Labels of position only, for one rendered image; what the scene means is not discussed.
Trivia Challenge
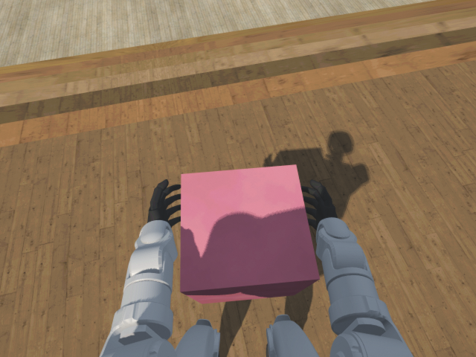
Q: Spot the robot left hand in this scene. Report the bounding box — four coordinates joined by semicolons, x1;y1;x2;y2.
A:
147;179;181;227

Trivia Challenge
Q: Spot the robot left shin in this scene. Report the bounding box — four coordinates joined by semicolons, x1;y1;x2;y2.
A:
196;319;212;327

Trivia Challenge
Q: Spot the robot right upper arm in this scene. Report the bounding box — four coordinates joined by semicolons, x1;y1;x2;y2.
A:
330;331;413;357

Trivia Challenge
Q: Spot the robot left upper arm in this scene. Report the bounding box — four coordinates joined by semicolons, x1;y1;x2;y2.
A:
101;337;177;357

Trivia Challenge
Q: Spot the carton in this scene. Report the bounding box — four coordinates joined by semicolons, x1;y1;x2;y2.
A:
180;164;320;304

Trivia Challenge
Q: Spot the robot right thigh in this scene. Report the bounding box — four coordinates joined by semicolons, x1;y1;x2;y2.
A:
266;321;320;357

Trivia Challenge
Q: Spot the robot right hand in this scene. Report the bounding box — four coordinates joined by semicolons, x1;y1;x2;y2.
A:
301;180;338;230

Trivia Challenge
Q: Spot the robot left forearm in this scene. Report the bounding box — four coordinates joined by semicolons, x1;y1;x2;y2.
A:
100;220;178;357

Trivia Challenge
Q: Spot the robot right forearm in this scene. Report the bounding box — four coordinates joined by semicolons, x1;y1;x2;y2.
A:
316;217;412;354

